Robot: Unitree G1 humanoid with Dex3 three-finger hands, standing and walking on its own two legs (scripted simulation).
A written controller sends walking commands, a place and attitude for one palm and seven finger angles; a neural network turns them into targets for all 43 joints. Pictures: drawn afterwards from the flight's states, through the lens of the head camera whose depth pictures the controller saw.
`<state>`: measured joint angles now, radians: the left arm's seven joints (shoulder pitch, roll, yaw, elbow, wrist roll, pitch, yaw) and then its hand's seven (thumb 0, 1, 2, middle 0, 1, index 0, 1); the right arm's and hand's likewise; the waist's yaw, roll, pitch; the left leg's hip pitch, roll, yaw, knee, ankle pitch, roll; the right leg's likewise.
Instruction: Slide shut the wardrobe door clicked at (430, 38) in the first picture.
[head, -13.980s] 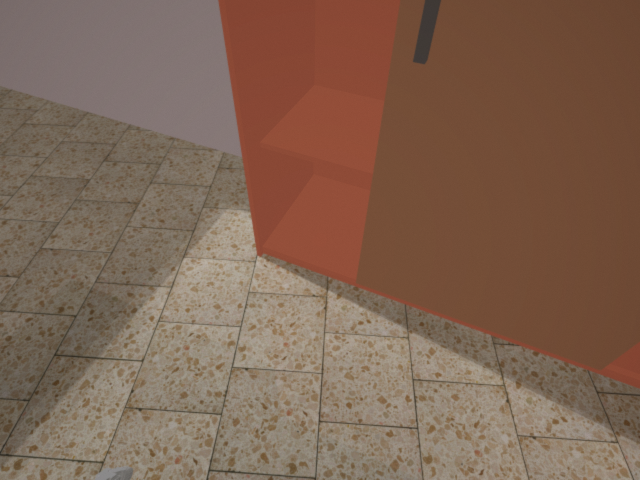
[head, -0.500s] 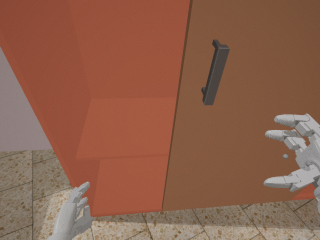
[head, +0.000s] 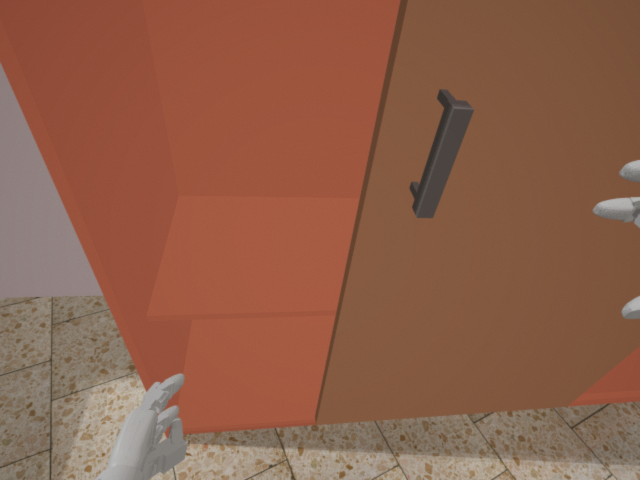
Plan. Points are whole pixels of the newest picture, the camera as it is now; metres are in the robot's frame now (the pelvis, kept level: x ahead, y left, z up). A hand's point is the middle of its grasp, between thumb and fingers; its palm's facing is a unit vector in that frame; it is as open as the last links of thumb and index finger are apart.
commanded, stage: raise the hand with hooked fingers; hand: right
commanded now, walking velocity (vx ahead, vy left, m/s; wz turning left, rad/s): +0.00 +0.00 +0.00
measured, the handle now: (433, 155) +0.46 -0.13 +0.23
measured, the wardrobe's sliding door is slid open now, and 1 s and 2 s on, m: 0.41 0.41 0.41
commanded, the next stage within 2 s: move the hooked fingers beside the handle in 0.38 s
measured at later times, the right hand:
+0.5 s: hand (637, 250) +0.28 -0.28 +0.25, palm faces +0.00 +0.99 -0.17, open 14.0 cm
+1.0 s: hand (597, 227) +0.31 -0.27 +0.24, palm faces +0.00 +0.99 -0.13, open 14.0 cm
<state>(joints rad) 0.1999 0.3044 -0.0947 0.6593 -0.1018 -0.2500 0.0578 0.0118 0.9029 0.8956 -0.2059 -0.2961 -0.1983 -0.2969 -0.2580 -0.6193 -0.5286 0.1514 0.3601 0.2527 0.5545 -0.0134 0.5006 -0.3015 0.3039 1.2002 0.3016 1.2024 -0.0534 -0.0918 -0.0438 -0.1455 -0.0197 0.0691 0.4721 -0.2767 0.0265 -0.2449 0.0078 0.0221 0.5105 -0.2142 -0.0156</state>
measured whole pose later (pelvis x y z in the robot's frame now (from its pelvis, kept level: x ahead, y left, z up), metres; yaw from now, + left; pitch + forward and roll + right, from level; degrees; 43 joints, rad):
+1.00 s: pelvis +0.00 -0.01 +0.00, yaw +0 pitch -2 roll +1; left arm 0.19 0.29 -0.09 0.65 -0.10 -0.22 0.06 0.01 0.90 0.90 -0.20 -0.30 -0.20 -0.30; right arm -0.34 -0.54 -0.46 0.19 0.31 0.26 0.48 -0.01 0.50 -0.30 0.30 1.20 0.30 1.20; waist -0.04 -0.08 -0.03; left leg -0.15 -0.01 0.06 0.47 -0.28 0.02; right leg -0.24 0.02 0.02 0.50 -0.22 -0.02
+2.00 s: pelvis +0.01 -0.01 +0.00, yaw +1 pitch -1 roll +0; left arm 0.24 0.29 -0.07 0.68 -0.09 -0.18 0.06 0.01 0.90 0.90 -0.20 -0.30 -0.20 -0.30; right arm -0.60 -0.47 -0.34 0.49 0.23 0.20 0.35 -0.01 0.50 -0.30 0.30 1.20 0.30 1.20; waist 0.01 -0.07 -0.03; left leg -0.17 -0.01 0.04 0.47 -0.28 0.02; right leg -0.26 0.02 -0.01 0.49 -0.22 -0.03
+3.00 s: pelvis +0.02 -0.01 +0.00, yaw +2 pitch +0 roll +0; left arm 0.26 0.29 -0.06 0.69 -0.09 -0.15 0.07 0.01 0.91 0.90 -0.20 -0.30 -0.20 -0.30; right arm -0.63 -0.44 -0.32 0.55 0.22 0.18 0.31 -0.01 0.50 -0.30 0.31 1.21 0.30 1.20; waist 0.02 -0.06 -0.04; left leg -0.17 -0.01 0.03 0.46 -0.29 0.02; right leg -0.25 0.01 -0.01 0.48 -0.23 -0.03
